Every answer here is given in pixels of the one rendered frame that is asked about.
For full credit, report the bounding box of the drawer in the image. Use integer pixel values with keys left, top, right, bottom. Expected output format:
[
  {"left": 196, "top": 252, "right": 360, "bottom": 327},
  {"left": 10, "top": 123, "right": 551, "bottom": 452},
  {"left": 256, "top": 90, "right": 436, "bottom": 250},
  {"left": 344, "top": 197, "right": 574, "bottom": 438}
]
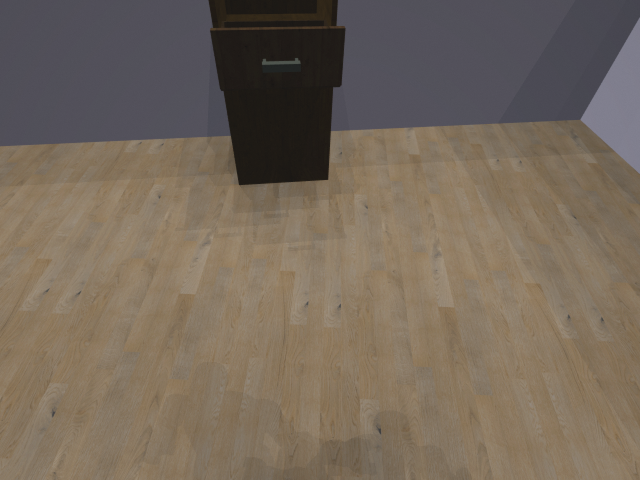
[{"left": 210, "top": 20, "right": 345, "bottom": 91}]

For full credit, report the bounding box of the handle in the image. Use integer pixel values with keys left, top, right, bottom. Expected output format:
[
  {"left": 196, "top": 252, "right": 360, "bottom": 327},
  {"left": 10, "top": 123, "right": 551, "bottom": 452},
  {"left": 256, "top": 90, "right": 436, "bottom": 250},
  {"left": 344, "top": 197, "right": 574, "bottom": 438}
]
[{"left": 262, "top": 58, "right": 301, "bottom": 73}]

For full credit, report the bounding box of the cabinet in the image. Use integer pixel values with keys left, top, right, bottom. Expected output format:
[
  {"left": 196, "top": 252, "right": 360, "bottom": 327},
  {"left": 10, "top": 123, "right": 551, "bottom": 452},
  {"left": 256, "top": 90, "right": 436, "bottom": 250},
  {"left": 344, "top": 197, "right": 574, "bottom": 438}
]
[{"left": 209, "top": 0, "right": 338, "bottom": 185}]

